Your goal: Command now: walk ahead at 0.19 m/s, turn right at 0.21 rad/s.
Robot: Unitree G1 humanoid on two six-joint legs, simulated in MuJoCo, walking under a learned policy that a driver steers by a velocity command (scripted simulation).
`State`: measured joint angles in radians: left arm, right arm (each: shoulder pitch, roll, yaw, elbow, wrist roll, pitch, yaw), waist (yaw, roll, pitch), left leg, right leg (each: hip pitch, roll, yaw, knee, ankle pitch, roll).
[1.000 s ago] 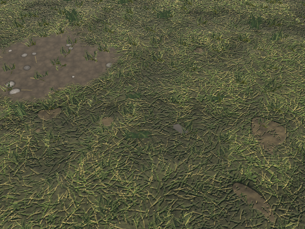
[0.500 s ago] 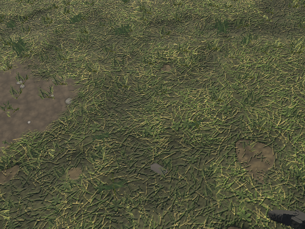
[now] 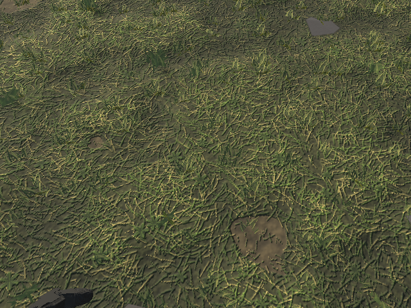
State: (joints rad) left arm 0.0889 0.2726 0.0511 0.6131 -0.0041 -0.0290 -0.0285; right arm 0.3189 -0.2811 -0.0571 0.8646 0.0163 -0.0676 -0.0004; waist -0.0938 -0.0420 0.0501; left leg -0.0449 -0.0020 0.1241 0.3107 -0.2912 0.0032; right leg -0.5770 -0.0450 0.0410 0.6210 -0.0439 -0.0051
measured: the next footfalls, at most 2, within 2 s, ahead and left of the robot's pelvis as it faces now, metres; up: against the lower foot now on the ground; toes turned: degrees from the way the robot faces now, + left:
right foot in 0.06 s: +0.19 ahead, -0.12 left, +0.00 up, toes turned +0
left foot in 0.36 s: +0.14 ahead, +0.13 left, +0.00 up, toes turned +0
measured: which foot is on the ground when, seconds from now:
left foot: down 0.00-0.06, up 0.08-0.34, down 0.36-1.00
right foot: up 0.00-0.04, down 0.06-1.00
